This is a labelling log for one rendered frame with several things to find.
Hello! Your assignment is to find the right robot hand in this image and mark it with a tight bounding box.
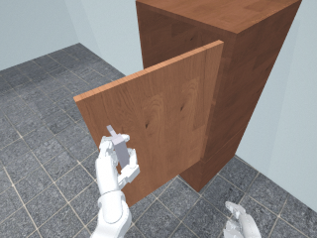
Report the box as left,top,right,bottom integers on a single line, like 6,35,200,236
223,201,262,238

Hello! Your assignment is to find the cupboard door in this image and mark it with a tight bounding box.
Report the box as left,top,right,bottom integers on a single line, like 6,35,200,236
73,40,224,207

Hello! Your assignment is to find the robot left forearm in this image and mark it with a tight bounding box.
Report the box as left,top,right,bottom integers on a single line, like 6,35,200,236
89,190,132,238

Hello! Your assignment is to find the left robot hand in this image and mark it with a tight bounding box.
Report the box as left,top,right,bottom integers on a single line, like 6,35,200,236
95,134,140,196

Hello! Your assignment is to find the handle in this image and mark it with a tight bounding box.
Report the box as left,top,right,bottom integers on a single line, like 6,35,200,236
107,125,130,169

